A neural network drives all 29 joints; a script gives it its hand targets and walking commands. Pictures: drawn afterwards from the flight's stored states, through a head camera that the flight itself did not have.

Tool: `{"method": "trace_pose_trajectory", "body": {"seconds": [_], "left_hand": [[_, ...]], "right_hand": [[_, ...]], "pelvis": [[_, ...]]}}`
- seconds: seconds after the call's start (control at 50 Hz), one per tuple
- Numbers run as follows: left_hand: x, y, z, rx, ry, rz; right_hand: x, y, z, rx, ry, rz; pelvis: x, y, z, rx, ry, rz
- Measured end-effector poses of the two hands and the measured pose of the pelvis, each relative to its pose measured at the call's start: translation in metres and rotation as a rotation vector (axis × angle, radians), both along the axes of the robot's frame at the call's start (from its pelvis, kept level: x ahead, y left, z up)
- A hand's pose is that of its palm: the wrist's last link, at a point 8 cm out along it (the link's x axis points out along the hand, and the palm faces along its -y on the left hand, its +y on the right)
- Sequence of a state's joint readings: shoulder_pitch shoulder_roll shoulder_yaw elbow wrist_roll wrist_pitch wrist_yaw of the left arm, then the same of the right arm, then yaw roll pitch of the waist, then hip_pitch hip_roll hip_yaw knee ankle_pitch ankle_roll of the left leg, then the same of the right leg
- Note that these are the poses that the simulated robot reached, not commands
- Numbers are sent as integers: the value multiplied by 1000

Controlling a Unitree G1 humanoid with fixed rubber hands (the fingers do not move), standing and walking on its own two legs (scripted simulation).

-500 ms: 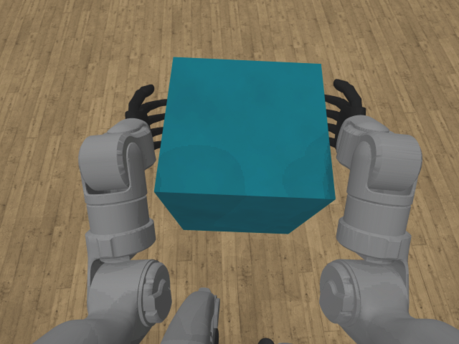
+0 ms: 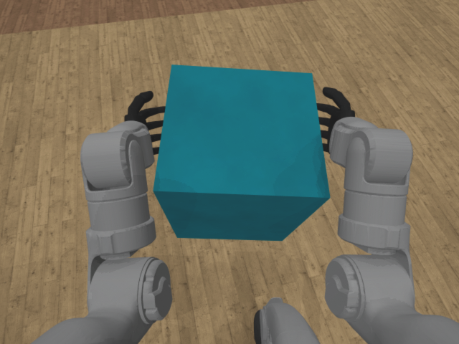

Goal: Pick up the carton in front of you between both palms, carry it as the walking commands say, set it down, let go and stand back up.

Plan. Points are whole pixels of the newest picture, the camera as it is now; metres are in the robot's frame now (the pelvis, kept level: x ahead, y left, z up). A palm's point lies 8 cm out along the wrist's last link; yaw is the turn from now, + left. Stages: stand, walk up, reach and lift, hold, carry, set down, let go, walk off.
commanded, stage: carry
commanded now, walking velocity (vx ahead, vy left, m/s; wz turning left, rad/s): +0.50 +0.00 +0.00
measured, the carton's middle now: (235, 166) +0.39 -0.02 +0.08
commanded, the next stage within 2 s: none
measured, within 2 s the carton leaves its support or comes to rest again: neither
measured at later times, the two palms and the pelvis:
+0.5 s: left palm (136, 19) +0.68 +0.15 +0.19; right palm (284, 14) +0.68 -0.14 +0.19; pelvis +0.30 +0.00 +0.01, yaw +0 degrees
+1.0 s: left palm out of the picture +0.95 +0.13 +0.20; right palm out of the picture +0.98 -0.16 +0.20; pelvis +0.59 -0.04 +0.05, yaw +1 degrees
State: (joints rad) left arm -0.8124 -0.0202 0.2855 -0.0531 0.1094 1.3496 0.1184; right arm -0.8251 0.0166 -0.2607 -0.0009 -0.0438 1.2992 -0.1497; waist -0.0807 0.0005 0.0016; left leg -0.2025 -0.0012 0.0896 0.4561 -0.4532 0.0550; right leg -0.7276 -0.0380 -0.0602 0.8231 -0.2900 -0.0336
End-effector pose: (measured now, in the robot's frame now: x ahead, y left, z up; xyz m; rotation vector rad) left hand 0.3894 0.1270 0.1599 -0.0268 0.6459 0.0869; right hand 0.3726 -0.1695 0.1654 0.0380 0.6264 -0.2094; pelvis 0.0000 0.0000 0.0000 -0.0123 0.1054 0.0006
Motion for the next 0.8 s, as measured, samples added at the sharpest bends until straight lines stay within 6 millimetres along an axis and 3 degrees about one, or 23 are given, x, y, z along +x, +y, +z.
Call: {"method": "trace_pose_trajectory", "body": {"seconds": [0.1,0.24,0.36,0.48,0.62,0.7,0.8], "left_hand": [[58,2,1,49,3,58],[112,20,-5,57,109,140],[183,26,22,42,27,156],[273,29,32,40,-4,97],[362,8,23,41,102,-13],[408,-2,33,28,72,-24],[469,-8,53,23,2,7]], "right_hand": [[81,2,-4,1,6,84],[163,22,-10,5,115,164],[231,28,12,25,35,151],[302,29,25,-17,9,102],[354,9,13,-42,127,8],[396,0,25,-36,106,-20],[465,-6,45,-31,49,-6]], "pelvis": [[71,-21,-10,-13,-24,14],[141,-34,15,19,-16,16],[206,-29,24,27,-3,18],[290,-8,15,39,-12,4],[364,7,32,16,-19,1],[404,6,42,4,-13,-2],[467,-6,43,5,-3,0]]}}
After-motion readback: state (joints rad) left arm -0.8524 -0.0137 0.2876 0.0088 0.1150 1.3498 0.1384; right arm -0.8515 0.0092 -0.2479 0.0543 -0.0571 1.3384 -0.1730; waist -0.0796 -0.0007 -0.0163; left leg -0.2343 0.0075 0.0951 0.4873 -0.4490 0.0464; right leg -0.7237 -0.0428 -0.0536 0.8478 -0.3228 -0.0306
